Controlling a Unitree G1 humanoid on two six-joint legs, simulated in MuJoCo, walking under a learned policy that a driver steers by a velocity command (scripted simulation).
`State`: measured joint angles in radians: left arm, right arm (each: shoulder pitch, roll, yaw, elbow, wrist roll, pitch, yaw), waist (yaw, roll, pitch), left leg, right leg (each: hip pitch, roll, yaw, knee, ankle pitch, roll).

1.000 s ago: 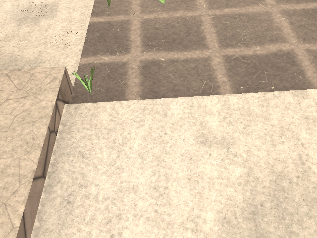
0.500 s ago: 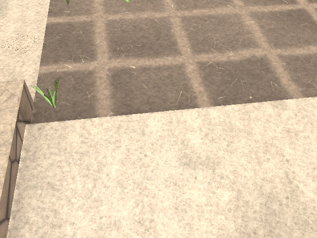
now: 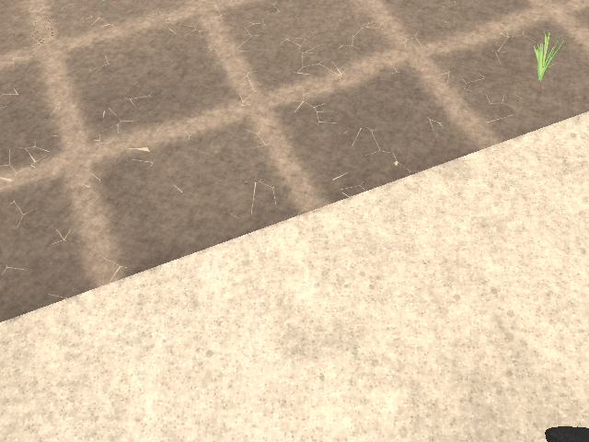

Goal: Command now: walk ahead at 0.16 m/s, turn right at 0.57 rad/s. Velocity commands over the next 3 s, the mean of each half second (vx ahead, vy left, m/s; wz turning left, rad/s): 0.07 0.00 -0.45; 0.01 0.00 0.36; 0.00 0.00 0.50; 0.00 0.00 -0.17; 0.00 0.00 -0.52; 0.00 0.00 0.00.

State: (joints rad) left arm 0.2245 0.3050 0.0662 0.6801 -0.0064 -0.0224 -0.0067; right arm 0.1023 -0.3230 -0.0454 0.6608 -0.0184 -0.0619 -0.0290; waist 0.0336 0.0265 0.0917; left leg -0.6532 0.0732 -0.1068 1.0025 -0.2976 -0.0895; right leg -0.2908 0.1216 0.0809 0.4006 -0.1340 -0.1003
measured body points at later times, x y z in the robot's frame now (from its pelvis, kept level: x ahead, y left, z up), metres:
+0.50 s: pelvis +0.10 +0.04 +0.00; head +0.14 +0.04 +0.44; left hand +0.32 +0.27 -0.11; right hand +0.17 -0.24 -0.11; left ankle +0.18 +0.15 -0.74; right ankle +0.06 -0.09 -0.72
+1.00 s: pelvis +0.10 +0.07 -0.01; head +0.15 +0.10 +0.44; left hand +0.26 +0.36 -0.12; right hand +0.25 -0.21 -0.09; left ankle +0.11 +0.16 -0.74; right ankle +0.06 -0.08 -0.66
